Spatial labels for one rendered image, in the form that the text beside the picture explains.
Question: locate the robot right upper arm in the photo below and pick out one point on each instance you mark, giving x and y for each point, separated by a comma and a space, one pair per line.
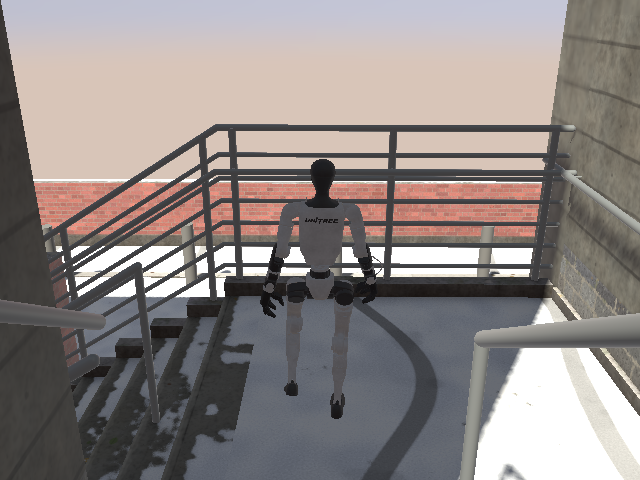
352, 213

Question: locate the robot right hand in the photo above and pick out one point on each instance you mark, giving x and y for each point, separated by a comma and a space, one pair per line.
367, 288

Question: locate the left robot forearm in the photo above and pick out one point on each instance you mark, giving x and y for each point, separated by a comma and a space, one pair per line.
273, 273

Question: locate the right robot forearm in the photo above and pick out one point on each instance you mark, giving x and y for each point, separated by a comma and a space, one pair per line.
367, 267

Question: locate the left robot foot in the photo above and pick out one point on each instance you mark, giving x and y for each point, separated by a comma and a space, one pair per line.
291, 389

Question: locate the robot left upper arm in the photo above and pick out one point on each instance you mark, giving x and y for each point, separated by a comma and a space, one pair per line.
289, 212

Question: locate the robot right thigh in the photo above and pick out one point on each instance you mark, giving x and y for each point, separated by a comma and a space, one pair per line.
343, 305

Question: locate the robot left hand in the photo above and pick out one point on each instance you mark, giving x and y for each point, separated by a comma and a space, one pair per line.
266, 302

